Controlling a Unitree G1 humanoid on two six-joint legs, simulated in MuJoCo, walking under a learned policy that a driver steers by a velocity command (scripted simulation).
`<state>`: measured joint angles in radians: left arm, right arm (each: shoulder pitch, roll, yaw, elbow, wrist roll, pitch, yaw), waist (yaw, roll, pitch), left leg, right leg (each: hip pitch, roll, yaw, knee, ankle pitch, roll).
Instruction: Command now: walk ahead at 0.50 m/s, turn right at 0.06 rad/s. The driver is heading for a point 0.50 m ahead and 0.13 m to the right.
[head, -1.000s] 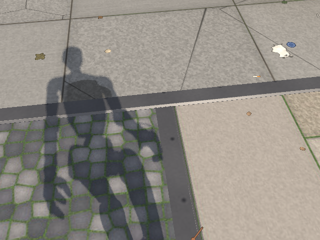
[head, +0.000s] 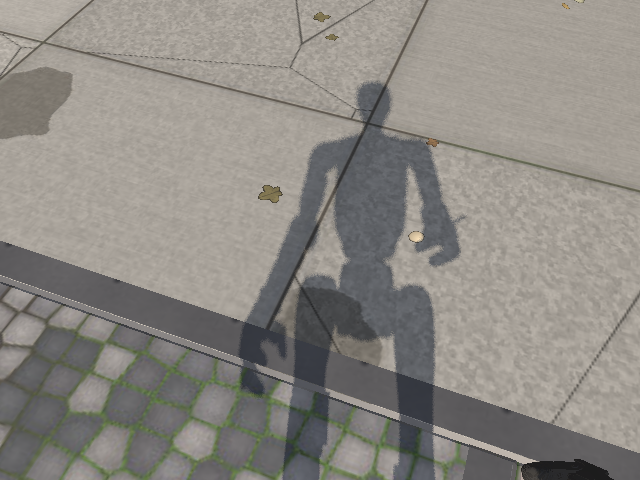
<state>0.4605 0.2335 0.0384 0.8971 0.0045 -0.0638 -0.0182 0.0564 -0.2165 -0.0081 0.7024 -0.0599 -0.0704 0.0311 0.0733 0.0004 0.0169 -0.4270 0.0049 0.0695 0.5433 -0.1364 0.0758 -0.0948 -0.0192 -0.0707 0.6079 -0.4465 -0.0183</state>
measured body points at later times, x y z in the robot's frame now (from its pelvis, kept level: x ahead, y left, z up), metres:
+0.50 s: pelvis +0.25 -0.03 -0.01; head +0.28 -0.04 +0.44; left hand +0.49 +0.15 -0.11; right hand +0.16 -0.27 -0.15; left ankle +0.08 +0.09 -0.72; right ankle +0.34 -0.12 -0.72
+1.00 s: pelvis +0.43 -0.09 +0.01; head +0.46 -0.09 +0.46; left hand +0.57 +0.14 -0.13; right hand +0.44 -0.35 -0.12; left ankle +0.55 -0.02 -0.72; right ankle +0.35 -0.12 -0.73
